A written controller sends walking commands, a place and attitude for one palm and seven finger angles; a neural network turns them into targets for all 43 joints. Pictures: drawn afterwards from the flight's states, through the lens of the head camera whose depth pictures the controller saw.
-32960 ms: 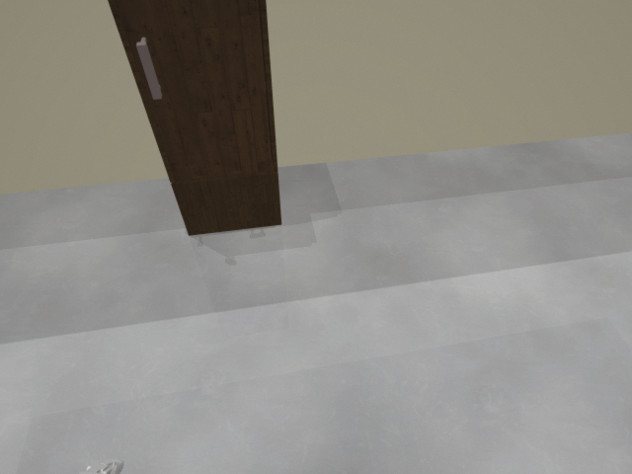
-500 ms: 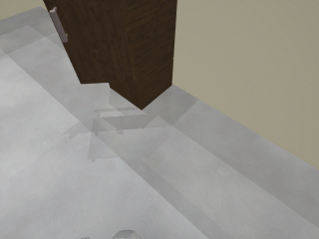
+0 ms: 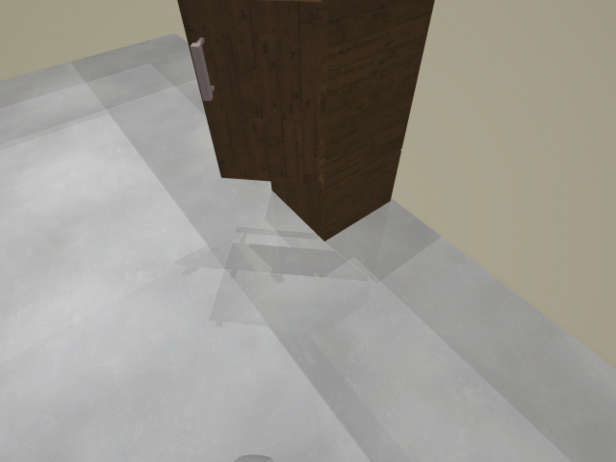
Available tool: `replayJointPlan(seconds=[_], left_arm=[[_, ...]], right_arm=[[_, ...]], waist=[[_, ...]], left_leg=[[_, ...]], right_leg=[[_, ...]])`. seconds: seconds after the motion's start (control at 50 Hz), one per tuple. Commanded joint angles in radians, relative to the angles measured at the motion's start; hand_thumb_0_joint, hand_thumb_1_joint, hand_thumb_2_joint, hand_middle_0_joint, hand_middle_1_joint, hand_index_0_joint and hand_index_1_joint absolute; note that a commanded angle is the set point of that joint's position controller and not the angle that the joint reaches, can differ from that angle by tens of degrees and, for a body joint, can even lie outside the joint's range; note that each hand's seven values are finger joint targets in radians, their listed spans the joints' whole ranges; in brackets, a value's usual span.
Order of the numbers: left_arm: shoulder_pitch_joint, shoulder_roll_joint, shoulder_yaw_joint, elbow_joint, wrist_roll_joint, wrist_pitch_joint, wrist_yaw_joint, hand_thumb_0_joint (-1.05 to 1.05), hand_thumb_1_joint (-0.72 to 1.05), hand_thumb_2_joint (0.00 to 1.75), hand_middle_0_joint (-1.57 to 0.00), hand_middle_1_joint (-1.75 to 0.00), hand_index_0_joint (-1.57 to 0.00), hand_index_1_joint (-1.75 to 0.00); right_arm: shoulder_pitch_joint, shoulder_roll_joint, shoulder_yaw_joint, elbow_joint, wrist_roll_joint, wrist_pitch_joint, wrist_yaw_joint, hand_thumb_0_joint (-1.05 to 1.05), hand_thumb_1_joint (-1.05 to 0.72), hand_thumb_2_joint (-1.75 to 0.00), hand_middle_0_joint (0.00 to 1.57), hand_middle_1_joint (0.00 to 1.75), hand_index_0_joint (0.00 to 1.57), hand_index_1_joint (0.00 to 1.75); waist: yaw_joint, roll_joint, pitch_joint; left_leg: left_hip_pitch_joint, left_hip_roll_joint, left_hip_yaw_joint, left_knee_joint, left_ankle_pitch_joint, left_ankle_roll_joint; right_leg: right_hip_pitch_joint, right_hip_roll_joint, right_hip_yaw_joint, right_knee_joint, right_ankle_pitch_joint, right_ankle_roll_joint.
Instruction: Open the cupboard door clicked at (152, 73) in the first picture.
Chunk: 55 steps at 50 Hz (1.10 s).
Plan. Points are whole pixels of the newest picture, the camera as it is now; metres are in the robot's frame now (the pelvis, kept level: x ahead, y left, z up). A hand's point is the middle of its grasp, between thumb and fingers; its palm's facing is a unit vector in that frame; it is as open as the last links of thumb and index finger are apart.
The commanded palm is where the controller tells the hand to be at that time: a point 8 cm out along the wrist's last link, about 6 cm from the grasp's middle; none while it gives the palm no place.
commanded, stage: take the last steps up to it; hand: left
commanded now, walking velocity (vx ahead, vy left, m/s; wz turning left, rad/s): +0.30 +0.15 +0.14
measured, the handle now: (204, 69) +1.05 +0.38 -0.01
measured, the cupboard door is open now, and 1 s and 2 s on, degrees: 46 46 46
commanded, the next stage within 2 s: come to a stop and stand still in 1.12 s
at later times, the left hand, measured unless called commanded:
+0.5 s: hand (139, 423) +0.19 +0.29 -0.16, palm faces +0.10 -0.98 -0.20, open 7.4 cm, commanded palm none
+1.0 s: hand (156, 339) +0.33 +0.31 -0.16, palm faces +0.13 -0.97 -0.20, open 7.2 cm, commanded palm none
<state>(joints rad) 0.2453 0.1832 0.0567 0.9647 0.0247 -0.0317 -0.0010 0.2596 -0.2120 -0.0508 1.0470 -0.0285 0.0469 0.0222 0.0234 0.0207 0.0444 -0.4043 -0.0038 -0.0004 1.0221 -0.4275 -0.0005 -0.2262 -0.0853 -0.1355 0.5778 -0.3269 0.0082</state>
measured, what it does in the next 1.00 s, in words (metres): walks ahead: left foot, then right foot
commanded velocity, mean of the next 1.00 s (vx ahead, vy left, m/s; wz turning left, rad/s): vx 0.29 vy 0.10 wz -0.01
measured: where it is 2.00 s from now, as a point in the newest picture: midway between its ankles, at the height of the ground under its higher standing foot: (275, 388)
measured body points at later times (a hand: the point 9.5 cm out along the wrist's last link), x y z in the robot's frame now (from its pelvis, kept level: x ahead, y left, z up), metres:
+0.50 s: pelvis +0.16 +0.09 +0.01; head +0.19 +0.10 +0.46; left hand +0.19 +0.34 -0.15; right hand +0.21 -0.14 -0.14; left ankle +0.16 +0.18 -0.73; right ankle +0.19 -0.02 -0.67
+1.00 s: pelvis +0.34 +0.12 +0.02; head +0.36 +0.12 +0.46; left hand +0.32 +0.36 -0.14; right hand +0.40 -0.12 -0.14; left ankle +0.42 +0.27 -0.70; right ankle +0.31 +0.00 -0.73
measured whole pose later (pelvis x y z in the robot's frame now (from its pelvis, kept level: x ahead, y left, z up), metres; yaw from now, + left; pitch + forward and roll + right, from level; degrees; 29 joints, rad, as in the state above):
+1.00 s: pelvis +0.34 +0.12 +0.02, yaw +2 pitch +0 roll +1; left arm 0.31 0.19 0.06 1.08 0.02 -0.05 0.00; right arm 0.23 -0.18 -0.05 1.04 -0.03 -0.02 0.03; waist 0.03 -0.02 0.03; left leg -0.43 0.08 0.07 0.62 -0.22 -0.03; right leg -0.11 -0.07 -0.13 0.37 -0.26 0.01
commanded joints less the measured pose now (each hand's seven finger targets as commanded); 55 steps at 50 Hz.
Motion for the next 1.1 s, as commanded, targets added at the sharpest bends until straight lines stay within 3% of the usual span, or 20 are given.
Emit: replayJointPlan(seconds=[0.0, 0.12, 0.16, 0.2, 0.22, 0.24, 0.26, 0.32, 0.38, 0.6, 0.62, 0.64, 0.66, 0.68, 0.74, 0.8, 0.92, 1.0, 1.04, 1.08], left_arm=[[0.065, 0.143, 0.029, -0.014, 0.000, -0.034, 0.014, 0.00, 0.90, 0.90, -0.20, -0.30, -0.20, -0.30], [0.171, 0.175, 0.034, 0.070, 0.005, -0.044, 0.008, 0.00, 0.90, 0.90, -0.20, -0.30, -0.20, -0.30], [0.156, 0.189, 0.040, 0.072, 0.006, -0.036, 0.010, 0.00, 0.90, 0.90, -0.20, -0.30, -0.20, -0.30], [0.115, 0.189, 0.045, 0.071, 0.001, -0.027, 0.009, 0.00, 0.90, 0.90, -0.20, -0.30, -0.20, -0.30], [0.120, 0.157, 0.038, 0.063, 0.000, -0.023, 0.002, 0.00, 0.90, 0.90, -0.20, -0.30, -0.20, -0.30], [0.143, 0.084, 0.027, 0.034, -0.009, -0.016, -0.005, 0.00, 0.90, 0.90, -0.20, -0.30, -0.20, -0.30], [0.043, 0.064, 0.013, -0.019, -0.007, -0.015, -0.001, 0.00, 0.90, 0.90, -0.20, -0.30, -0.20, -0.30], [-0.017, 0.062, 0.011, -0.008, -0.005, -0.009, -0.005, 0.00, 0.90, 0.90, -0.20, -0.30, -0.20, -0.30], [0.029, 0.029, 0.009, 0.023, 0.002, 0.009, -0.014, 0.00, 0.90, 0.90, -0.20, -0.30, -0.20, -0.30], [-0.048, 0.058, 0.016, -0.035, 0.003, 0.009, -0.020, 0.00, 0.90, 0.90, -0.20, -0.30, -0.20, -0.30], [0.029, 0.087, 0.025, -0.013, 0.005, 0.002, -0.016, 0.00, 0.90, 0.90, -0.20, -0.30, -0.20, -0.30], [0.143, 0.149, 0.040, 0.017, 0.010, -0.011, -0.012, 0.00, 0.90, 0.90, -0.20, -0.30, -0.20, -0.30], [0.244, 0.244, 0.060, 0.043, 0.003, -0.017, -0.005, 0.00, 0.90, 0.90, -0.20, -0.30, -0.20, -0.30], [0.243, 0.240, 0.058, 0.037, -0.009, -0.020, 0.006, 0.00, 0.90, 0.90, -0.20, -0.30, -0.20, -0.30], [0.061, 0.121, 0.028, -0.017, -0.009, -0.027, 0.018, 0.00, 0.90, 0.90, -0.20, -0.30, -0.20, -0.30], [0.049, 0.098, 0.022, 0.004, -0.007, -0.049, 0.010, 0.00, 0.90, 0.90, -0.20, -0.30, -0.20, -0.30], [0.092, 0.147, 0.036, 0.061, 0.001, -0.048, -0.001, 0.00, 0.90, 0.90, -0.20, -0.30, -0.20, -0.30], [0.079, 0.133, 0.031, 0.073, -0.005, -0.025, -0.002, 0.00, 0.90, 0.90, -0.20, -0.30, -0.20, -0.30], [0.087, 0.044, 0.011, 0.036, -0.011, -0.018, -0.005, 0.00, 0.90, 0.90, -0.20, -0.30, -0.20, -0.30], [0.004, 0.037, 0.000, 0.001, -0.002, -0.019, 0.004, 0.00, 0.90, 0.90, -0.20, -0.30, -0.20, -0.30]], right_arm=[[-0.112, -0.053, -0.024, -0.121, 0.001, -0.030, 0.019, 0.00, -0.90, -0.90, 0.20, 0.30, 0.20, 0.30], [-0.182, 0.005, -0.004, -0.140, 0.011, -0.056, 0.036, 0.00, -0.90, -0.90, 0.20, 0.30, 0.20, 0.30], [-0.164, -0.008, -0.002, -0.144, 0.012, -0.064, 0.034, 0.00, -0.90, -0.90, 0.20, 0.30, 0.20, 0.30], [-0.039, -0.046, -0.009, -0.106, 0.007, -0.079, 0.023, 0.00, -0.90, -0.90, 0.20, 0.30, 0.20, 0.30], [0.083, -0.113, -0.025, -0.071, 0.002, -0.083, 0.012, 0.00, -0.90, -0.90, 0.20, 0.30, 0.20, 0.30], [0.227, -0.236, -0.059, -0.041, -0.013, -0.090, -0.007, 0.00, -0.90, -0.90, 0.20, 0.30, 0.20, 0.30], [0.315, -0.267, -0.063, -0.019, -0.006, -0.079, -0.027, 0.00, -0.90, -0.90, 0.20, 0.30, 0.20, 0.30], [0.100, -0.144, -0.027, -0.061, 0.000, -0.090, -0.041, 0.00, -0.90, -0.90, 0.20, 0.30, 0.20, 0.30], [0.066, -0.089, -0.008, -0.054, 0.000, -0.112, -0.045, 0.00, -0.90, -0.90, 0.20, 0.30, 0.20, 0.30], [0.084, -0.101, -0.009, -0.005, -0.003, -0.103, -0.032, 0.00, -0.90, -0.90, 0.20, 0.30, 0.20, 0.30], [0.080, -0.089, -0.007, -0.001, 0.002, -0.102, -0.029, 0.00, -0.90, -0.90, 0.20, 0.30, 0.20, 0.30], [0.081, -0.060, -0.003, -0.007, 0.011, -0.103, -0.025, 0.00, -0.90, -0.90, 0.20, 0.30, 0.20, 0.30], [0.089, -0.033, 0.000, -0.039, 0.013, -0.103, -0.018, 0.00, -0.90, -0.90, 0.20, 0.30, 0.20, 0.30], [0.051, -0.084, -0.008, -0.048, 0.008, -0.096, -0.020, 0.00, -0.90, -0.90, 0.20, 0.30, 0.20, 0.30], [0.001, -0.045, -0.010, -0.035, 0.003, -0.082, -0.013, 0.00, -0.90, -0.90, 0.20, 0.30, 0.20, 0.30], [0.061, 0.002, -0.003, -0.013, 0.001, -0.068, -0.004, 0.00, -0.90, -0.90, 0.20, 0.30, 0.20, 0.30], [-0.037, 0.018, -0.005, -0.067, 0.005, -0.085, 0.011, 0.00, -0.90, -0.90, 0.20, 0.30, 0.20, 0.30], [0.060, -0.045, -0.011, -0.034, 0.003, -0.103, -0.001, 0.00, -0.90, -0.90, 0.20, 0.30, 0.20, 0.30], [0.247, -0.209, -0.046, 0.000, -0.015, -0.103, -0.027, 0.00, -0.90, -0.90, 0.20, 0.30, 0.20, 0.30], [0.231, -0.183, -0.032, -0.005, -0.011, -0.095, -0.041, 0.00, -0.90, -0.90, 0.20, 0.30, 0.20, 0.30]], waist=[[-0.007, -0.203, 0.091], [0.042, -0.184, 0.030], [0.029, -0.211, 0.015], [-0.043, -0.164, -0.027], [-0.088, -0.025, -0.098], [-0.142, 0.268, -0.194], [-0.175, 0.250, -0.183], [-0.085, 0.181, -0.067], [-0.028, 0.092, -0.024], [0.017, -0.012, 0.025], [0.050, -0.050, 0.010], [0.094, -0.167, -0.036], [0.111, -0.360, -0.080], [0.109, -0.288, -0.073], [0.017, -0.115, 0.025], [-0.023, -0.152, -0.025], [0.009, -0.149, 0.001], [-0.052, -0.085, -0.017], [-0.122, 0.250, -0.091], [-0.115, 0.219, -0.075]], left_leg=[[-0.234, 0.108, -0.011, 0.084, 0.187, -0.037], [-0.122, 0.053, 0.118, -0.326, 0.187, -0.039], [-0.028, 0.040, 0.126, -0.404, 0.176, -0.022], [0.203, 0.002, 0.173, -0.543, 0.221, -0.007], [0.413, 0.038, 0.127, -0.564, 0.199, 0.017], [0.604, 0.296, -0.231, -0.607, 0.193, 0.118], [0.581, 0.397, -0.367, -0.726, 0.192, 0.201], [0.321, 0.366, -0.272, -0.784, 0.057, 0.203], [0.237, 0.297, -0.117, -0.820, 0.251, 0.175], [0.176, 0.238, 0.003, -0.730, 0.231, 0.156], [0.109, 0.180, 0.042, -0.612, 0.202, 0.119], [-0.028, 0.081, 0.126, -0.380, 0.120, 0.065], [-0.228, -0.022, 0.169, -0.091, -0.150, 0.016], [-0.256, 0.027, 0.042, 0.084, -0.165, 0.012], [-0.232, 0.122, -0.032, 0.100, 0.082, -0.007], [-0.119, 0.116, 0.029, -0.069, 0.163, -0.031], [-0.026, 0.071, 0.093, -0.396, 0.195, -0.034], [0.277, 0.035, 0.125, -0.582, 0.245, -0.018], [0.508, 0.354, -0.274, -0.695, 0.226, 0.134], [0.393, 0.407, -0.344, -0.766, 0.169, 0.215]], right_leg=[[0.011, -0.288, 0.221, -0.454, -0.076, -0.092], [0.161, -0.254, 0.065, -0.342, 0.278, -0.083], [0.141, -0.267, 0.055, -0.298, 0.289, -0.079], [0.056, -0.223, 0.002, -0.160, 0.297, -0.047], [-0.049, -0.168, -0.044, 0.055, 0.270, -0.020], [-0.288, -0.026, -0.103, 0.354, -0.120, 0.027], [-0.405, 0.022, -0.006, 0.575, -0.313, 0.007], [-0.462, -0.073, 0.107, 0.721, -0.122, -0.019], [-0.373, -0.073, 0.090, 0.589, -0.027, -0.007], [-0.020, 0.009, 0.018, 0.016, 0.109, -0.011], [0.116, 0.012, 0.041, -0.055, 0.111, -0.022], [0.297, -0.116, 0.218, -0.150, 0.035, -0.075], [0.440, -0.359, 0.583, -0.313, 0.031, -0.192], [0.350, -0.411, 0.686, -0.383, -0.058, -0.249], [0.095, -0.309, 0.418, -0.419, -0.032, -0.197], [0.055, -0.222, 0.214, -0.416, 0.167, -0.160], [0.070, -0.211, 0.173, -0.370, 0.159, -0.154], [-0.070, -0.132, 0.105, -0.184, 0.092, -0.092], [-0.344, 0.047, -0.041, 0.269, -0.222, -0.019], [-0.428, 0.020, 0.076, 0.590, -0.255, -0.041]])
